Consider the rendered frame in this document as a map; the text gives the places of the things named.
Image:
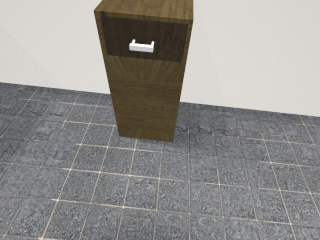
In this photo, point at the cabinet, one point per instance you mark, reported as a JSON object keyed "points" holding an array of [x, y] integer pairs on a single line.
{"points": [[146, 93]]}

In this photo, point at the handle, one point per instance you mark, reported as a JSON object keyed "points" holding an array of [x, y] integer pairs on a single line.
{"points": [[141, 47]]}

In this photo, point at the drawer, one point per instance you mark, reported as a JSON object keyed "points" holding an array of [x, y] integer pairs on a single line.
{"points": [[168, 38]]}

